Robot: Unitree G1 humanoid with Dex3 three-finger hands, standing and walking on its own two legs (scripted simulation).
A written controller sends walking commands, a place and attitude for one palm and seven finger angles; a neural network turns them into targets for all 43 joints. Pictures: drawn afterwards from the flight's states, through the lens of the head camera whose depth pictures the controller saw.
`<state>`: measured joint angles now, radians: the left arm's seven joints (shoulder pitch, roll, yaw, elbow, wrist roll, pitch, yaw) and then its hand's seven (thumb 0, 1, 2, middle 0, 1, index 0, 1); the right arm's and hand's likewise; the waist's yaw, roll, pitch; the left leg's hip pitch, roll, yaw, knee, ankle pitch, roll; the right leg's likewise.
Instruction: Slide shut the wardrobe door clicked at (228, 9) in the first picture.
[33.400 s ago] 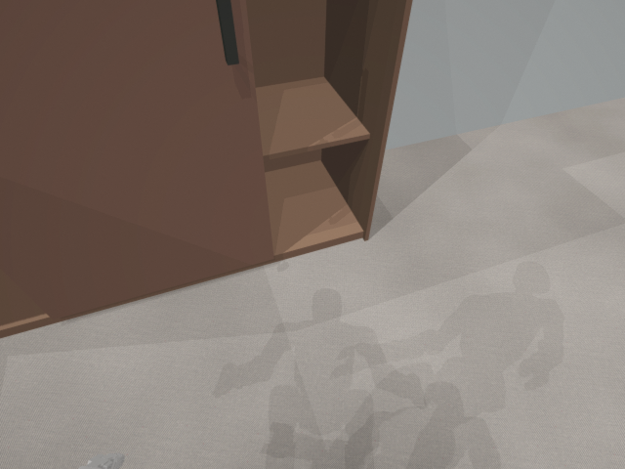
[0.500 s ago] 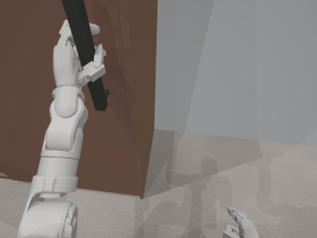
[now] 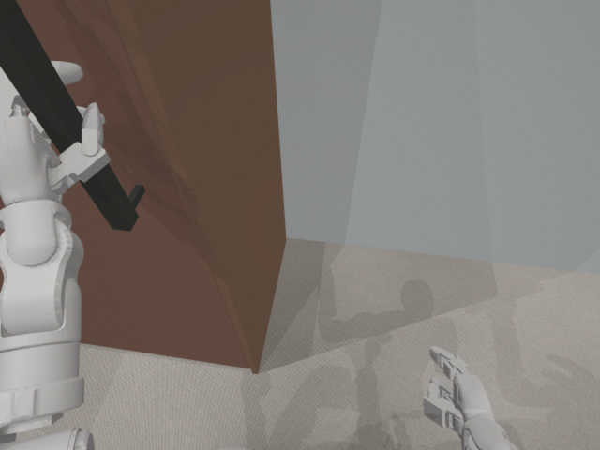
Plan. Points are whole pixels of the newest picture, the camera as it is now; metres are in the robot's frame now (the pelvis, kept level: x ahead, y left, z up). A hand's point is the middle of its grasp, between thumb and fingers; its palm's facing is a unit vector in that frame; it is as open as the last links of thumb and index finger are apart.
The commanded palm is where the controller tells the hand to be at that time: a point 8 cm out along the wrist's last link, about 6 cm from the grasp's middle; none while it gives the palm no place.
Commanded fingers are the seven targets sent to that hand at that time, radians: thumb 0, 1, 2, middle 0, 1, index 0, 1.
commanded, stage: stop walking and hold the door there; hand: left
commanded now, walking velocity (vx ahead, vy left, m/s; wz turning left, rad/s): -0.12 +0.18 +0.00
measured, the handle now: (78, 114) +0.38 +0.28 +0.24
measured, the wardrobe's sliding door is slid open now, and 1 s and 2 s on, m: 0.00 0.00 0.00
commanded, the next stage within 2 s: loosen the grip on the handle in 1.56 s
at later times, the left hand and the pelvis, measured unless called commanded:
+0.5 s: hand (90, 147) +0.34 +0.25 +0.23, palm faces +0.29 -0.95 -0.11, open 6.4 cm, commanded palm +0.31 +0.28 +0.23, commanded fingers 0.00 0.90 0.90 -0.45 -1.40 -0.45 -1.40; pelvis -0.02 +0.07 +0.00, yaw -5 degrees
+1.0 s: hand (89, 148) +0.34 +0.25 +0.23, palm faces +0.21 -0.98 -0.07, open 6.5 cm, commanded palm +0.31 +0.26 +0.23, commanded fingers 0.00 0.90 0.90 -0.45 -1.40 -0.45 -1.40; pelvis +0.01 +0.10 +0.00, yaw -5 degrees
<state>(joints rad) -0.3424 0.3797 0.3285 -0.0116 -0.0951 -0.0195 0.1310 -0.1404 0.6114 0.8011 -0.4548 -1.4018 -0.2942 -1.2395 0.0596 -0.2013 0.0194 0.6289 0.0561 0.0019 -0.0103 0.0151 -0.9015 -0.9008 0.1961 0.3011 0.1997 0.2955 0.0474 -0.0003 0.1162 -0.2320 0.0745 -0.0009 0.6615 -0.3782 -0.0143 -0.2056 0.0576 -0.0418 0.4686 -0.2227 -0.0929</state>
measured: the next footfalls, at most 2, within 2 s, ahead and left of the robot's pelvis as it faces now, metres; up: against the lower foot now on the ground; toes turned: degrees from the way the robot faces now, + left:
none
